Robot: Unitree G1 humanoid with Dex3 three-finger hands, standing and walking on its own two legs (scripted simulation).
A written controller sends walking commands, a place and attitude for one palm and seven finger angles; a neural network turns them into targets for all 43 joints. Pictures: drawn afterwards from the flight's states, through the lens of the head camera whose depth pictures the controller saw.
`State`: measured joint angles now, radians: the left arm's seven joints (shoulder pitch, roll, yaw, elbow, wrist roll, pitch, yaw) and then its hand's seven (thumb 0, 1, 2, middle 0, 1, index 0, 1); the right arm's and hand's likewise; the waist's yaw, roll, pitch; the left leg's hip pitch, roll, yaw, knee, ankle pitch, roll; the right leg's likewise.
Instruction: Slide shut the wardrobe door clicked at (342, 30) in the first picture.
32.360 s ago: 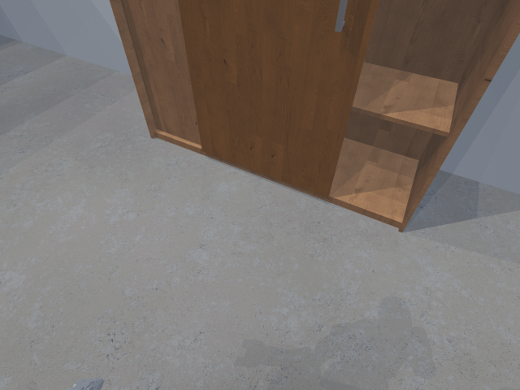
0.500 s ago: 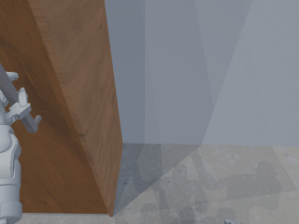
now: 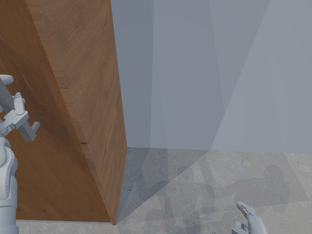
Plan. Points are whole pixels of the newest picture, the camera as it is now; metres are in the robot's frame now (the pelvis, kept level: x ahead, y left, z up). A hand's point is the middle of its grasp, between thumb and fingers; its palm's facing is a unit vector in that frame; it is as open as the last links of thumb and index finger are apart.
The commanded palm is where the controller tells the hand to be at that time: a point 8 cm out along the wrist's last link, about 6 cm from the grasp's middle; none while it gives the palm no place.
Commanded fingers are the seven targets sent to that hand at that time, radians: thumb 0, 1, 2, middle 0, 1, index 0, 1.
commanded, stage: stop walking and hold the door there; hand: left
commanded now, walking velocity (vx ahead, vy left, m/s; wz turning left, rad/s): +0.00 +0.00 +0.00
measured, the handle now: (9, 93) +0.33 +0.36 +0.22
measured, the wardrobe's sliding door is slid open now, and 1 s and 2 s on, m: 0.00 0.00 0.00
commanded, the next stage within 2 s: none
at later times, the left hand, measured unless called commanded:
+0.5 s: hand (14, 112) +0.29 +0.34 +0.19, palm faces +0.48 -0.84 -0.26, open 6.4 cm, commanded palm +0.25 +0.36 +0.19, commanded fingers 0.00 0.90 0.90 -0.45 -1.40 -0.45 -1.40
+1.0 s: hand (12, 117) +0.28 +0.34 +0.19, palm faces +0.24 -0.95 -0.20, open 6.9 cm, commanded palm +0.25 +0.37 +0.19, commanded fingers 0.00 0.90 0.90 -0.45 -1.40 -0.45 -1.40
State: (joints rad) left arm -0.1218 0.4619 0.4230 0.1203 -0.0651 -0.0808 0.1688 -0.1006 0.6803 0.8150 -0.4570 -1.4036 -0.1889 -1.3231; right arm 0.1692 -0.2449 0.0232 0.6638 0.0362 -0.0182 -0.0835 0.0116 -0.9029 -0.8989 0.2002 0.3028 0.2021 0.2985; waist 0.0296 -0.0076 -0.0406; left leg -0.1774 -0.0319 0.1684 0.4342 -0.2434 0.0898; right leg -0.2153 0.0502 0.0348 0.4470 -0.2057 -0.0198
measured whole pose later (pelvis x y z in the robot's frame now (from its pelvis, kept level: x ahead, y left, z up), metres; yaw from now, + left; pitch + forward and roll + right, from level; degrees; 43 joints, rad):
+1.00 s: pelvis -0.08 +0.18 -0.03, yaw -2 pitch -2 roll +1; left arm -0.32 0.31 0.15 -0.13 -0.01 -0.05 0.16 -0.13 0.67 0.72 -0.41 -1.44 -0.22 -1.12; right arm 0.12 -0.22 -0.02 0.69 0.02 -0.02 -0.07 0.01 -0.91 -0.90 0.20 0.30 0.20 0.30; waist 0.00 -0.02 0.14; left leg -0.36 0.08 -0.01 0.71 -0.31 -0.08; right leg -0.34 -0.12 0.02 0.83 -0.48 0.04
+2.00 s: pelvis -0.07 +0.22 +0.00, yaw -3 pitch +0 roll +0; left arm -0.22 0.19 0.01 -0.03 -0.05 -0.07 0.16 -0.02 0.73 0.76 -0.41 -1.40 -0.17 -1.31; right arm 0.16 -0.17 0.05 0.68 0.00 0.00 -0.07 0.01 -0.90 -0.90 0.20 0.30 0.20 0.30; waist 0.02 0.03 -0.01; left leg -0.24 0.06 0.05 0.43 -0.18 -0.02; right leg -0.17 -0.04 0.03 0.40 -0.23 0.05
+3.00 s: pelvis -0.07 +0.20 -0.01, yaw -2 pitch +0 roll +0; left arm -0.31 0.24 0.13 0.21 -0.12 -0.28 -0.04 -0.02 -0.56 0.20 -0.48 -1.22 -0.18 -1.09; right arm 0.22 -0.24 0.00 0.71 0.02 -0.17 -0.06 0.01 -0.90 -0.90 0.20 0.30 0.20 0.30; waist 0.02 0.03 -0.03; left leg -0.34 0.07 0.00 0.57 -0.24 -0.05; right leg -0.28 -0.02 0.00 0.61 -0.34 0.01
